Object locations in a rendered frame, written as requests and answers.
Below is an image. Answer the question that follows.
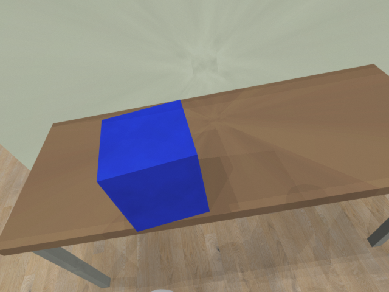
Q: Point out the table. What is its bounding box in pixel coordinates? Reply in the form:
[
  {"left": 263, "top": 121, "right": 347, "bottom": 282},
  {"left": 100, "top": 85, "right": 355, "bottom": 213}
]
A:
[{"left": 0, "top": 64, "right": 389, "bottom": 288}]

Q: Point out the carton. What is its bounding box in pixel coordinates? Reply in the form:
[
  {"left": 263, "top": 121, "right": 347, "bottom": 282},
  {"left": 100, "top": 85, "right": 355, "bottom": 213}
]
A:
[{"left": 97, "top": 100, "right": 210, "bottom": 232}]

